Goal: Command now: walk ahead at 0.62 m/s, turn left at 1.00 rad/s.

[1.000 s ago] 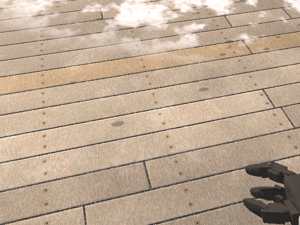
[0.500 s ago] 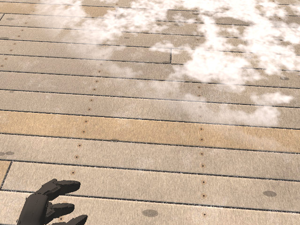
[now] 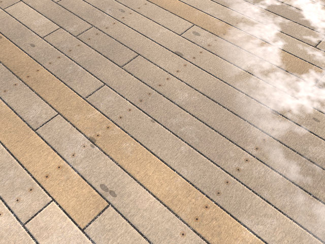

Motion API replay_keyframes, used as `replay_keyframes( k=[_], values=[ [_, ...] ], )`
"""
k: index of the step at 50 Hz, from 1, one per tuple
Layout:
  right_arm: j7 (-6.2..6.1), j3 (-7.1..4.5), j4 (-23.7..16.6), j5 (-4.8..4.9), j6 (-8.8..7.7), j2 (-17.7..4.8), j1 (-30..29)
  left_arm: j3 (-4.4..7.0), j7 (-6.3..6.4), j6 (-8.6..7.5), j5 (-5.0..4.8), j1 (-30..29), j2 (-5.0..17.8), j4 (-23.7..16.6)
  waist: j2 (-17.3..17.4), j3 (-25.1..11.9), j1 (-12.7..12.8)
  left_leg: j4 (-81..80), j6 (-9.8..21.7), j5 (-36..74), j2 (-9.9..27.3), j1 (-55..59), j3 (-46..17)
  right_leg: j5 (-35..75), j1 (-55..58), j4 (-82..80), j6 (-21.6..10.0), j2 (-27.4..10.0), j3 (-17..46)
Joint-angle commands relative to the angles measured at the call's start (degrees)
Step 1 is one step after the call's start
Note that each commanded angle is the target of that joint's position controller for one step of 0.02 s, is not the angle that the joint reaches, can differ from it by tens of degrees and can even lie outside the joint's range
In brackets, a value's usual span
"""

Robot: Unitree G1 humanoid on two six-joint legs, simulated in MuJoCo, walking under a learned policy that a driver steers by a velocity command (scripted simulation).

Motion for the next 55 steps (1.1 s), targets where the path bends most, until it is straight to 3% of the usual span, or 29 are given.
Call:
replay_keyframes(
  k=[1, 2, 4, 6, 8, 10, 12, 13, 14, 15, 16, 18, 20, 23, 25, 30, 31, 32, 33, 37, 42, 45, 47, 48, 49, 51, 53, 54, 55],
  values=[
    [-2.27, -3.83, -1.81, 0.88, -1.44, -10.56, 6.55, 1.83, 0.62, -1.02, 1.01, -1.97, 10.59, -8.24, -7.99, -4.47, -0.89, -21.70, 12.12, 42.60, 20.22, 24.59, -32.30, -3.00, -26.90, -2.22, 1.04, -2.65, 4.23],
    [-0.98, -3.67, -6.32, 3.71, -3.98, -7.80, 1.68, 3.61, 1.65, -3.37, -1.13, -5.08, 12.24, -9.75, -12.73, -8.52, -0.04, -23.92, 12.79, 36.87, 19.12, 21.06, -37.79, -3.26, -22.92, -3.41, 1.87, 0.39, 9.57],
    [-0.81, -3.72, -5.38, 4.85, -4.89, -7.96, -2.18, 3.63, 1.95, -3.79, -0.72, -7.23, 10.68, -11.17, -10.44, -5.85, 2.97, -24.39, 10.74, 36.67, 16.11, 13.30, -31.65, -2.71, -20.67, -18.18, 2.84, -1.22, 8.78],
    [-2.35, -4.16, -4.85, 4.66, -3.38, -7.73, -1.89, 2.24, 1.74, -4.25, -0.16, -15.37, 5.81, -14.14, -7.75, -3.44, 0.67, -21.35, 6.57, 41.22, 8.93, 4.51, -24.63, 5.23, -15.66, -34.74, 3.09, 3.33, 3.77],
    [-3.71, -4.88, -2.42, 4.20, -1.04, -7.66, 4.11, 1.93, 0.90, -4.49, -0.19, -16.27, 3.58, -14.29, -3.03, -9.14, -3.04, -16.76, -0.71, 34.90, 3.21, 0.90, -21.49, 24.79, -2.57, -48.37, 2.21, 10.72, -0.39],
    [-4.10, -4.58, -0.98, 4.03, 0.21, -6.05, 7.20, 3.10, 0.35, -3.96, -1.99, -17.14, 4.89, -15.39, 1.16, -10.46, -3.56, -13.05, -4.79, 25.30, 2.45, -0.81, -25.47, 31.07, 5.11, -52.92, 2.19, 13.13, 1.39],
    [-3.86, -4.18, -2.37, 4.32, 0.10, -4.53, 3.83, 4.67, 1.03, -3.38, -2.07, -13.93, 7.55, -15.68, 3.97, -11.92, 0.95, -3.33, -8.27, 21.66, 1.10, 0.43, -26.34, 36.40, 12.19, -59.47, 0.59, 10.46, 4.26],
    [-3.55, -3.69, -2.87, 3.60, -0.14, -3.08, 3.63, 5.16, 1.54, -3.12, -0.98, -6.58, 8.39, -13.86, 3.87, -17.24, 4.48, 8.58, -10.92, 13.94, -0.42, 1.26, -22.72, 44.49, 20.63, -60.51, -1.92, 5.60, 6.18],
    [-3.34, -1.93, -4.41, 1.00, 0.07, 2.45, 5.96, 4.75, 1.98, -2.57, 0.03, 0.06, 10.19, -12.83, -3.78, -25.56, 4.51, 26.43, -12.52, -25.85, -2.60, -4.26, -18.16, 69.88, 32.77, -51.39, -7.77, -10.14, 18.77],
    [-2.42, -1.75, -4.94, 1.42, -0.29, 0.22, 16.91, 3.99, 1.34, -2.32, 2.49, 1.62, 10.28, -13.34, -13.23, -34.63, -0.28, 43.56, -14.55, -35.16, -2.69, -7.18, -22.00, 88.49, 37.80, -48.84, -18.61, -24.86, 37.84],
    [-1.32, -2.51, -4.96, 3.06, 0.14, -5.46, 20.67, 5.32, 0.79, -2.08, 0.65, -5.60, 13.37, -13.48, -16.48, -36.53, -4.10, 53.64, -16.15, -25.63, 2.94, -12.37, -21.79, 63.12, 35.53, -52.06, -26.05, -29.78, 48.65],
    [-2.26, -3.37, -4.79, 2.81, 2.63, -8.79, 7.01, 3.13, 1.63, -0.40, 0.57, -13.16, 5.42, -16.45, -2.42, -22.23, -0.56, 51.18, -17.23, -15.11, 7.97, -15.12, -14.60, 31.68, 18.66, -57.97, -20.92, -17.09, 33.21],
    [-2.96, -2.56, -6.70, 2.29, 3.62, -5.32, 3.46, 2.55, 1.66, 0.93, -0.21, -14.20, 6.47, -14.27, -0.27, -11.11, -2.95, 39.33, -16.19, -13.61, 8.81, -10.03, -12.68, 27.18, 2.49, -62.09, -17.09, -9.97, 23.36],
    [-3.06, -0.31, -6.40, 1.99, 1.78, 0.75, 3.58, 3.72, 0.65, 0.98, -0.06, -13.46, 8.51, -11.18, -5.52, -12.67, -3.28, 17.84, -15.32, -13.49, 9.28, 0.45, -7.62, 43.71, -2.35, -63.58, -16.32, -5.82, 13.30],
    [-2.60, 0.11, -5.50, 1.77, 1.33, 0.52, 3.58, 4.08, 0.37, 1.51, -1.11, -12.86, 8.82, -9.58, -8.40, -16.65, -2.89, 9.22, -15.01, -7.50, 10.24, 5.69, -7.64, 44.87, -0.07, -62.94, -17.44, -7.44, 12.91],
    [-1.37, -0.80, -5.10, 0.91, 2.68, -2.20, 2.34, 3.07, 0.22, 2.58, -1.93, -11.10, 7.51, -7.57, -9.44, -12.63, -3.65, -11.66, -9.38, 4.20, 10.15, 21.37, -6.34, 7.20, -11.27, -63.10, -12.05, -6.15, 12.51],
    [-1.57, -0.96, -6.09, 0.11, 2.80, -3.81, 2.18, 2.28, -0.13, 2.32, -1.16, -8.57, 5.66, -6.50, -5.47, -11.66, -3.56, -16.28, -6.76, 3.85, 15.07, 25.19, -12.20, -1.49, -15.99, -59.86, -7.82, -3.78, 9.90],
    [-1.87, -1.45, -6.55, -1.29, 2.97, -7.79, -0.14, 1.71, -0.58, 1.81, -0.40, -6.69, 3.59, -7.81, 8.17, -11.91, -0.06, -21.01, -0.81, -0.80, 25.59, 19.81, -24.21, -4.96, -16.70, -51.54, -3.64, 2.65, 1.35],
    [-1.80, -0.89, -7.04, -1.98, 2.46, -4.89, -2.66, 2.25, -0.20, 1.70, -0.47, -9.80, 5.71, -7.75, 9.70, -9.79, -2.26, -26.43, 2.32, -10.33, 27.32, 8.97, -27.29, -3.18, -10.23, -45.43, -1.92, 2.40, 1.88],
    [-1.66, 0.51, -6.21, -0.28, 0.35, -0.67, -9.12, 2.68, 0.48, 2.27, 0.37, -5.61, 5.33, -4.21, 7.28, -5.81, 0.96, -21.86, -3.01, -6.65, 19.47, 3.35, -18.33, 7.12, -1.82, -46.12, -0.41, 1.88, 1.46],
    [-2.04, -2.49, -7.30, 2.12, 1.20, -6.87, -3.29, 4.15, 1.59, 1.81, -0.38, -6.36, 9.55, -5.79, 3.13, -7.54, -1.24, -15.90, -1.77, 12.56, 17.37, 8.32, -23.94, 10.86, -3.14, -47.70, -1.75, 3.36, -1.36],
    [-2.27, -3.34, -7.65, 3.36, 1.44, -6.52, -0.63, 4.32, 1.13, 1.20, -1.02, -5.20, 7.17, -6.16, 2.08, -6.39, -0.66, -18.60, 0.50, -33.55, 15.96, 0.38, -29.24, -11.20, -2.26, -48.37, -4.94, 3.79, 1.99],
    [-2.09, -2.71, -11.03, 4.27, 0.01, -3.18, -9.60, 5.81, 1.39, -0.79, -1.67, 6.33, 10.67, -3.64, -0.46, -3.23, 7.28, -11.27, -4.26, -30.28, 11.90, -20.96, -22.59, -16.28, 16.56, -58.75, -9.05, -4.58, 11.97],
    [-1.77, -1.50, -13.69, 4.66, -0.74, 1.65, -14.58, 7.40, 1.55, -1.53, -1.27, 12.60, 15.31, -1.25, -9.48, -4.44, 9.27, 5.20, -8.09, -18.46, 8.50, -30.84, -12.91, -22.30, 25.80, -68.81, -12.30, -17.14, 27.15],
    [-1.49, -1.78, -14.04, 3.56, -1.34, 0.20, -14.41, 7.50, 1.83, -1.96, -0.82, 8.69, 15.12, -2.08, -9.11, -3.67, 6.63, 18.14, -8.37, -12.90, 12.55, -34.55, -11.91, -24.13, 24.11, -71.48, -14.46, -23.26, 35.65],
    [-0.64, -2.68, -11.78, 3.26, -1.47, -1.16, -6.69, 5.79, 2.33, -1.97, -1.46, 1.17, 10.27, -5.03, -6.71, -4.30, 1.62, 29.37, -8.81, -6.92, 15.22, -33.08, -11.00, -21.25, 19.03, -71.56, -12.22, -19.57, 27.06],
    [-0.34, -3.00, -11.09, 3.18, -1.11, -1.67, -3.85, 5.20, 2.10, -1.96, -1.76, -1.52, 9.70, -5.27, -9.03, -2.34, 0.28, 33.57, -10.23, -2.33, 17.34, -30.32, -9.09, -14.42, 13.36, -73.89, -9.95, -16.29, 16.18],
    [2.37, -2.60, -12.22, -4.15, 0.26, -2.21, -7.85, 4.87, 0.92, -1.07, 1.54, 1.74, 10.40, -3.67, -1.78, -1.46, 1.24, 33.99, -10.28, 1.70, 14.60, -25.26, -7.39, -13.82, 5.86, -75.79, -9.14, -15.09, 9.91],
    [3.64, -2.54, -12.50, -3.29, 0.96, -0.89, -7.32, 5.24, 0.41, -0.97, 1.73, 1.58, 11.14, -3.22, -4.98, -0.37, 0.43, 33.57, -10.40, 4.03, 14.46, -24.41, -7.09, -11.10, 4.58, -76.21, -8.25, -14.20, 5.47]
  ],
)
